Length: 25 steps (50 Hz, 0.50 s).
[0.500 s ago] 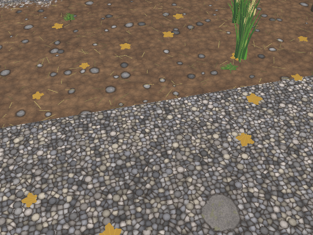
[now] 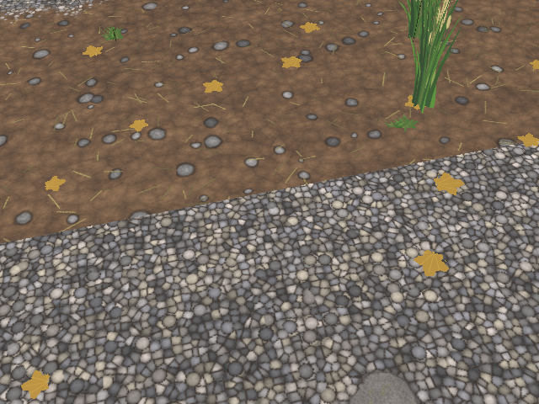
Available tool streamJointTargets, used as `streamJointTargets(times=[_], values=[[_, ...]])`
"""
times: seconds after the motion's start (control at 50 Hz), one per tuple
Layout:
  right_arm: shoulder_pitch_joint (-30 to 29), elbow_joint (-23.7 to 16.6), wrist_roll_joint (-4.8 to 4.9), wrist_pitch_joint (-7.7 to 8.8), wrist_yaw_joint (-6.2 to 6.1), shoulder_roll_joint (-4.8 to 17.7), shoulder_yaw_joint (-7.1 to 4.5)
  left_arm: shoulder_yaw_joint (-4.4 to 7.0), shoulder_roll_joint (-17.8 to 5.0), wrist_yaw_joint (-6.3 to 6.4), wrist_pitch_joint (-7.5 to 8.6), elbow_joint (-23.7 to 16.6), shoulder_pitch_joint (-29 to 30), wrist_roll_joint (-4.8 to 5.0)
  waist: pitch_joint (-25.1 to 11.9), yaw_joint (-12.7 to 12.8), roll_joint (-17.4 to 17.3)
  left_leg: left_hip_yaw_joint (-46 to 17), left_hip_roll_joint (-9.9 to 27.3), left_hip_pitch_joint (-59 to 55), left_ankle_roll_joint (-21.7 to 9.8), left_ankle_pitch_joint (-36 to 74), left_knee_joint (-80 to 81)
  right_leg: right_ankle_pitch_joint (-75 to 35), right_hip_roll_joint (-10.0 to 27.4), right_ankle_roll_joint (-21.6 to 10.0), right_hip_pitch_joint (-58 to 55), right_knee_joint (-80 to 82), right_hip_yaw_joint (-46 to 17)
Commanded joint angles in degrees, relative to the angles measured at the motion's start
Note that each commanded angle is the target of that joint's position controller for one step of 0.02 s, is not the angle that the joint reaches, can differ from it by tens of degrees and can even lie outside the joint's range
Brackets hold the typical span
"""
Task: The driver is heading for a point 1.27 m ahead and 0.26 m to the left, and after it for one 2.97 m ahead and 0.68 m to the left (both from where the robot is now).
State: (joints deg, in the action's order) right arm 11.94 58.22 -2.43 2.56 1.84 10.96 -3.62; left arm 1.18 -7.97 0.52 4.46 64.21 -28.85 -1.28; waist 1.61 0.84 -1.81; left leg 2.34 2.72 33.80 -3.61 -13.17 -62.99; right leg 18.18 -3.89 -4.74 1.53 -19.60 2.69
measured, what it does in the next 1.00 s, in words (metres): walks ahead: left foot, then right foot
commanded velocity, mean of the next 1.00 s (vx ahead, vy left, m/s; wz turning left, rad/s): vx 0.49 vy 0.00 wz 0.03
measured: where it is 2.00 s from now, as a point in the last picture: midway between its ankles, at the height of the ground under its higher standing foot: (254, 222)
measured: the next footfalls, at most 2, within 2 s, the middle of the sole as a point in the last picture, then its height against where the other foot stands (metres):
left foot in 0.22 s outside the picture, level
right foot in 0.80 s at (321, 359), level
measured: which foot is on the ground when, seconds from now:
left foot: up 0.00-0.20, down 0.22-0.80, up 0.82-1.00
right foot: down 0.00-0.22, up 0.24-0.78, down 0.80-1.00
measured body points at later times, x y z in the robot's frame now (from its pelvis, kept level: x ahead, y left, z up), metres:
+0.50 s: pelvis +0.28 +0.04 +0.00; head +0.29 +0.05 +0.45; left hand +0.36 +0.28 -0.14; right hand +0.23 -0.20 -0.14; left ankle +0.26 +0.08 -0.74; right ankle +0.35 -0.12 -0.66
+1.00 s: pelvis +0.56 -0.01 +0.00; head +0.58 -0.01 +0.45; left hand +0.57 +0.24 -0.14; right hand +0.61 -0.25 -0.15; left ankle +0.54 +0.13 -0.65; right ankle +0.57 -0.06 -0.74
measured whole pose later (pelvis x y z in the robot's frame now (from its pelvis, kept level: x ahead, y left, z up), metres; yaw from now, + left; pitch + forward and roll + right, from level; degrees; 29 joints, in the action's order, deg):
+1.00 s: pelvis +0.56 -0.01 +0.00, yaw +3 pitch +0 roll -1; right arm 16.2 56.5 -1.6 3.0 0.7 11.8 -3.2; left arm 3.1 -11.1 0.2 5.8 59.0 -17.0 -1.0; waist 2.5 -0.5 -1.8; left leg -1.4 3.1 29.1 -4.7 -14.5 -65.6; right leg 10.3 -3.7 -5.9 9.0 -19.1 8.7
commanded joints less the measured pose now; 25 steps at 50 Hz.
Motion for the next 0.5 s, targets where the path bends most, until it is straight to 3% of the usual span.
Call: streamJointTargets(times=[0.02, 0.08, 0.14, 0.18, 0.2, 0.22, 0.24, 0.26, 0.28, 0.3, 0.32, 0.36, 0.4, 0.46, 0.5], values=[[-6.51, -4.86, 0.12, -0.08, 0.41, 0.43, 0.68, -0.10, -5.00, 0.28, 0.84, -0.67, -4.31, 0.09, 6.20, -0.18, 6.52, 2.65, -0.45, 8.46, 0.67, 4.53, 6.59, -33.35, 13.14, -5.48, 0.45, 8.40, -8.99], [-14.77, -7.97, 1.08, 0.00, 0.28, -0.40, 1.82, -0.23, -5.99, 0.81, 0.90, -0.66, -4.86, 0.44, 7.29, 1.18, 8.05, 4.10, -2.00, 2.91, 0.41, 8.44, 19.58, -33.09, 12.85, -5.63, 1.98, 10.11, -7.32], [-15.70, -8.89, 1.40, -0.02, -0.34, 1.30, 1.71, 0.22, -7.83, 1.11, 1.17, -0.37, -4.68, 0.41, 6.67, 0.17, 7.47, 4.52, -3.33, -2.58, -1.63, 7.99, 26.17, -40.69, 15.13, -5.80, -1.26, 8.40, -6.59], [-8.52, -6.89, 1.61, 0.35, -1.10, 3.41, 0.71, 0.60, -9.03, 1.13, 1.36, -0.48, -3.39, 0.15, 2.37, -3.43, 6.87, 4.91, -6.07, -12.01, -3.83, 5.32, 28.04, -55.60, 15.22, -4.51, -3.77, -1.09, -4.84], [-0.79, -4.47, 1.71, 0.86, -1.49, 4.77, -0.09, 0.85, -9.52, 1.00, 1.34, -0.41, -3.02, 0.22, -1.67, -6.64, 6.33, 5.12, -7.56, -20.33, -4.89, 5.06, 30.58, -58.64, 14.45, -3.86, -3.71, -10.63, -3.82], [7.88, -1.67, 1.23, 1.48, -1.94, 6.23, -0.95, 0.94, -9.63, 0.69, 1.32, -0.47, -2.61, 0.56, -5.74, -10.10, 5.78, 3.06, -5.47, -31.90, -5.96, 5.60, 33.98, -51.12, 12.56, -3.23, 1.89, -22.48, -2.34], [15.90, -0.69, -0.27, 1.88, -2.25, 11.41, -2.29, 0.28, -6.36, 0.24, 1.32, -2.02, -4.06, 0.80, -13.07, -11.33, -0.66, -14.17, 9.12, -44.32, -8.70, -5.78, 35.10, -27.96, 9.18, -2.57, 12.51, -40.51, -0.32], [15.29, -1.23, -0.37, 1.29, -1.49, 14.00, -2.76, 0.16, -2.03, -0.48, 1.05, -2.11, -9.88, 2.17, -17.38, -7.04, -10.23, -44.14, 21.88, -52.83, -16.66, -11.40, 45.25, 13.50, -1.32, -0.98, 30.52, -59.18, -1.93], [10.17, -1.24, 1.65, 0.75, -1.10, 11.60, -2.48, 1.45, -7.31, -0.47, 0.65, -3.10, -3.43, 0.68, -10.24, -6.20, -2.92, -43.13, 18.48, -46.45, -15.10, -21.87, 49.32, 7.77, 2.59, -2.18, 36.34, -60.61, -6.28], [4.50, -2.09, 1.93, 1.00, -0.92, 7.68, -1.42, 1.78, -7.54, -0.79, 0.82, -5.42, 2.84, 0.18, -1.67, -4.23, -1.26, -33.55, 16.84, -36.77, -13.01, -19.47, 50.88, 1.50, 5.18, -2.29, 37.27, -57.72, -5.32], [1.87, -2.19, 1.77, 1.68, -0.78, 5.10, -0.79, 1.73, -6.35, -0.86, 0.89, -5.87, 5.23, -0.10, 1.87, -2.52, 1.39, -27.40, 14.34, -29.14, -11.36, -10.04, 52.39, -1.85, 7.07, -2.01, 34.11, -54.32, -5.31], [2.83, -0.95, 1.53, 2.64, -1.37, 1.60, 0.46, 1.59, -3.86, -1.33, -0.44, -5.11, 3.51, -1.25, 1.86, 0.86, 0.44, -18.12, 10.24, -21.92, -8.83, 2.50, 53.53, -3.37, 8.94, -0.61, 27.13, -49.89, -5.31], [6.04, 0.26, 1.56, 3.63, -1.60, 2.47, 0.61, 1.70, -3.03, -1.56, -1.49, -5.57, 3.71, -1.06, 1.12, 1.78, -0.24, -13.77, 9.03, -21.33, -8.85, 11.56, 53.54, -3.97, 8.94, 0.29, 26.65, -47.46, -4.38], [9.80, 0.99, 1.74, 3.89, -1.83, 4.61, 0.56, 2.04, -4.46, -1.81, -2.31, -8.37, 11.43, -0.87, 3.14, 1.20, -0.48, -10.36, 7.60, -22.97, -8.06, 12.62, 55.69, -9.80, 9.95, 1.70, 33.18, -41.92, -2.67], [12.74, 1.50, 1.86, 3.75, -1.98, 4.55, 0.85, 2.11, -5.02, -1.99, -2.34, -10.27, 17.11, -0.58, 4.52, -0.18, -0.58, -8.80, 6.91, -25.18, -7.06, 17.23, 55.97, -13.91, 10.03, 2.57, 36.85, -36.60, -1.49]])
Velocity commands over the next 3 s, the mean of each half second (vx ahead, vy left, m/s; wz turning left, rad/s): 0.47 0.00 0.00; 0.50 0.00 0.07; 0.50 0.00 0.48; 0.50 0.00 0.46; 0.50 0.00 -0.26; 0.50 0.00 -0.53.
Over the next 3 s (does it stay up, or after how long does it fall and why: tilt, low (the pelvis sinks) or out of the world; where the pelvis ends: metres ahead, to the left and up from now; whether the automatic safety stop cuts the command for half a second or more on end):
stays up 1.55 0.32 -0.02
